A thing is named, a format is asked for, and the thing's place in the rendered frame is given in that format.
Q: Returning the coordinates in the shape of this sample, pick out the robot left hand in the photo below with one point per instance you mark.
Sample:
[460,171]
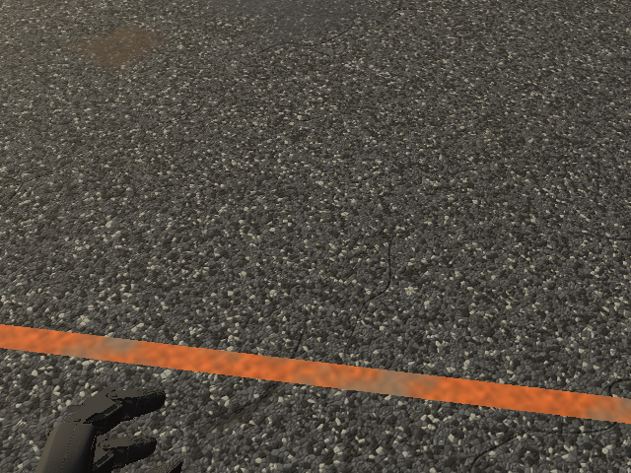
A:
[73,446]

